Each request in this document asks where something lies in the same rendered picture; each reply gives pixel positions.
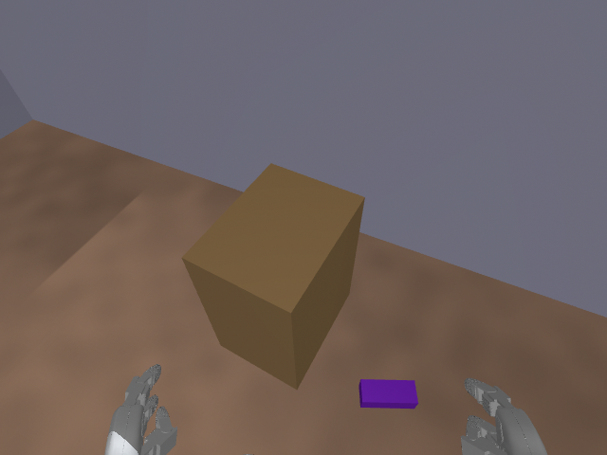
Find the left robot hand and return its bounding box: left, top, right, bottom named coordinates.
left=104, top=364, right=177, bottom=455

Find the right robot hand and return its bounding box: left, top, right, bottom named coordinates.
left=461, top=378, right=547, bottom=455

